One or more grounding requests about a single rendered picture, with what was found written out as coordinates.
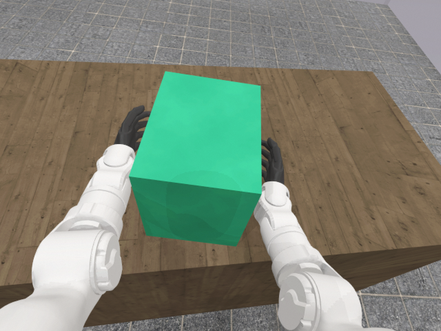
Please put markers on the right robot forearm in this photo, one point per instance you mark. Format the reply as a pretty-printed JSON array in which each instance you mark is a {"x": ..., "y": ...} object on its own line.
[{"x": 284, "y": 239}]

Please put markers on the robot right upper arm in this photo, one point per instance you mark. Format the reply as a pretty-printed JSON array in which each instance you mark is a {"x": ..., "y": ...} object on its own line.
[{"x": 318, "y": 302}]

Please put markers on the robot right hand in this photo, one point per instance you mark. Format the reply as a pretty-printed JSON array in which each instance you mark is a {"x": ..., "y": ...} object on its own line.
[{"x": 274, "y": 165}]

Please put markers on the pedestal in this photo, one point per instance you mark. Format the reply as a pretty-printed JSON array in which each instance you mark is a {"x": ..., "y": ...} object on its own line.
[{"x": 363, "y": 185}]

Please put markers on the robot left hand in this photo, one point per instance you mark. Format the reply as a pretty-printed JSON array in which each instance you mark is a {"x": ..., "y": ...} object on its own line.
[{"x": 127, "y": 134}]

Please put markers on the carton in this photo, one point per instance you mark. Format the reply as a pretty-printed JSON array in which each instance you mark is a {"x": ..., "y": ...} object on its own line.
[{"x": 197, "y": 172}]

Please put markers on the left robot forearm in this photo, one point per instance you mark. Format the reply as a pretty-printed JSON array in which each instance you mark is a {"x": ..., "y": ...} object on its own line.
[{"x": 104, "y": 201}]

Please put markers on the robot left upper arm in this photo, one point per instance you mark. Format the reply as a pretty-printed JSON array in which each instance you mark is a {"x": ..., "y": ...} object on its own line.
[{"x": 71, "y": 272}]

